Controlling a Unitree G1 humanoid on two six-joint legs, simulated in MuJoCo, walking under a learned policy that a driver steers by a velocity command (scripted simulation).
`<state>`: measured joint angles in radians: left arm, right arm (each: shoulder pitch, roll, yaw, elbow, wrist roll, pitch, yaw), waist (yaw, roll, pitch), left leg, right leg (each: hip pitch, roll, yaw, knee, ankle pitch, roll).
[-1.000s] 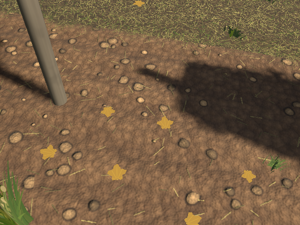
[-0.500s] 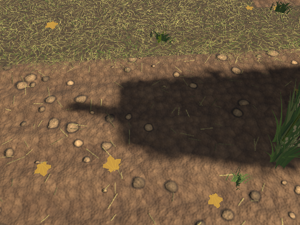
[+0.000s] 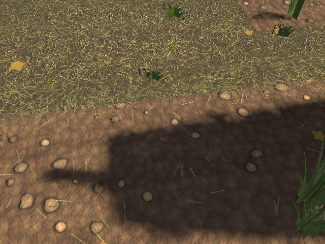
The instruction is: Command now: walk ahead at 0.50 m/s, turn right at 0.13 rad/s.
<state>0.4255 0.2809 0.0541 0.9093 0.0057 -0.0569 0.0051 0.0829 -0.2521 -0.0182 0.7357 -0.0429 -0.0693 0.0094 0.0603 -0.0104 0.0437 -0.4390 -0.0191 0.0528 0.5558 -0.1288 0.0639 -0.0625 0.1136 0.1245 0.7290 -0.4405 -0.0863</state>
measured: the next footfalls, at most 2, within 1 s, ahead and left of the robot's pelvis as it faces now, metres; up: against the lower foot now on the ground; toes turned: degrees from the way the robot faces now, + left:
right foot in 0.48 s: +0.42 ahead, -0.10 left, +0.00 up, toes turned -4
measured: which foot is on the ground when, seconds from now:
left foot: down 0.00-0.50, up 0.52-1.00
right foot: up 0.00-0.46, down 0.48-1.00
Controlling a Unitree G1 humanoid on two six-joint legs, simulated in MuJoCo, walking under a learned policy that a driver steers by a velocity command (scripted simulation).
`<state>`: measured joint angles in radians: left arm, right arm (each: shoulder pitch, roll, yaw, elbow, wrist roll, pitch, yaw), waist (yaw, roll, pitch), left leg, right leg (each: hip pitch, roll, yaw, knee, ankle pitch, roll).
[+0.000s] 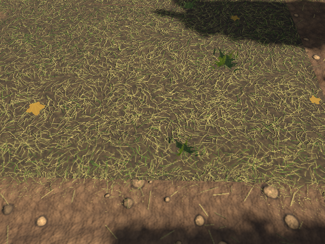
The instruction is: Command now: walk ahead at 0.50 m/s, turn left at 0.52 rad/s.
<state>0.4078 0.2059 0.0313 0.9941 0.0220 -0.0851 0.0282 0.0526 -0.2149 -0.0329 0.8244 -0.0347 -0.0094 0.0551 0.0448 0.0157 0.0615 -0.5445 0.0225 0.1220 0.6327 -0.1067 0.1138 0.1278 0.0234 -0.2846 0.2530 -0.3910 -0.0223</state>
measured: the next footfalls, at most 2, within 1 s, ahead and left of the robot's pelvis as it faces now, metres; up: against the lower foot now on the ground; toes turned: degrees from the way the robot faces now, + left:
left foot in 0.04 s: +0.18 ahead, +0.07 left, +0.00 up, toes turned +7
right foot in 0.60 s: +0.52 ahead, -0.04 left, +0.00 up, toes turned +11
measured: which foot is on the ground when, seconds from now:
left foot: up 0.00-0.02, down 0.04-0.62, up 0.64-1.00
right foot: down 0.00-0.06, up 0.08-0.58, down 0.60-1.00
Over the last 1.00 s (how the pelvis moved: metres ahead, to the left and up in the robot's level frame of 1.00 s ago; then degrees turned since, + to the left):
0.52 -0.01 0.01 13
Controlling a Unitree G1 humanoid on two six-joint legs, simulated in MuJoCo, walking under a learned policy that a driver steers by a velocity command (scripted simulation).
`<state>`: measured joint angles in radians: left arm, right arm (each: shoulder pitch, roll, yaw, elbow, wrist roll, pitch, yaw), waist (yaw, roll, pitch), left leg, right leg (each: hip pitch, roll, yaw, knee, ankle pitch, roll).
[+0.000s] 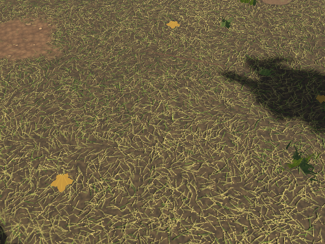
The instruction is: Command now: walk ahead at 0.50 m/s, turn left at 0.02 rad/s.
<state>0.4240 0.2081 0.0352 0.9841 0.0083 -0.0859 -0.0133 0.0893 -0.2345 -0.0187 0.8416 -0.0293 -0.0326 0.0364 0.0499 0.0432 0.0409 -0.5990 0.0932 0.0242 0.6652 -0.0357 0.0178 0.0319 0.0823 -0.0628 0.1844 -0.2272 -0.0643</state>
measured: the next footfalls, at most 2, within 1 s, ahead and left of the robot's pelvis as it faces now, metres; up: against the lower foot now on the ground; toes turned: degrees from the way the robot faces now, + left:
left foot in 0.12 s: +0.24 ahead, +0.11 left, +0.00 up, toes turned +3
right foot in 0.68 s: +0.49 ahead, -0.09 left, +0.00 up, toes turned -22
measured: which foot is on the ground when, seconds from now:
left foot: up 0.00-0.10, down 0.12-0.70, up 0.72-1.00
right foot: down 0.00-0.12, up 0.14-0.66, down 0.68-1.00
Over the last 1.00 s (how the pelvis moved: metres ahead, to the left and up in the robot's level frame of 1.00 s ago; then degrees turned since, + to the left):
0.54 0.05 0.02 14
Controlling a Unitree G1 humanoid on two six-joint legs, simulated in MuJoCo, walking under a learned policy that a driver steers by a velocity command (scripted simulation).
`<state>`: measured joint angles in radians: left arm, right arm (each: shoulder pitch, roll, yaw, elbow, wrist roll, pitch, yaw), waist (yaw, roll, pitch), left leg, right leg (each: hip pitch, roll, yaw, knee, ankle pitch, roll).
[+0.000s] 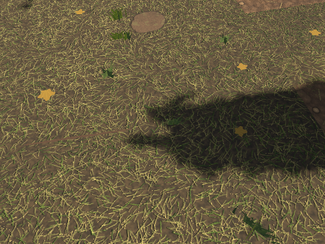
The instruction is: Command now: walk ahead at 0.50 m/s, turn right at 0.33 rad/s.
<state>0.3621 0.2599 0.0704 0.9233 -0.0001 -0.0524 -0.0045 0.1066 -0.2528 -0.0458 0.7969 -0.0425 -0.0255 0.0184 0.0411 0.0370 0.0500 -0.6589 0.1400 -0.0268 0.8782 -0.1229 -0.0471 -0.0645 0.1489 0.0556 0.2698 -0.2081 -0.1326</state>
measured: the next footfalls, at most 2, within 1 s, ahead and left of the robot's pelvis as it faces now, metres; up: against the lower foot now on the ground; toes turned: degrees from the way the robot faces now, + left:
left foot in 0.22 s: +0.31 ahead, +0.13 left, +0.00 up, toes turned +0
right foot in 0.74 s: +0.56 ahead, -0.07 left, +0.00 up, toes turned -5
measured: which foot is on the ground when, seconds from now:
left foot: up 0.00-0.20, down 0.22-0.74, up 0.76-1.00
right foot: down 0.00-0.24, up 0.26-0.72, down 0.74-1.00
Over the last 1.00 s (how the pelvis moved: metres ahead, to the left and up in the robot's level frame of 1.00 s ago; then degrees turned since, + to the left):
0.51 -0.06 0.00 -27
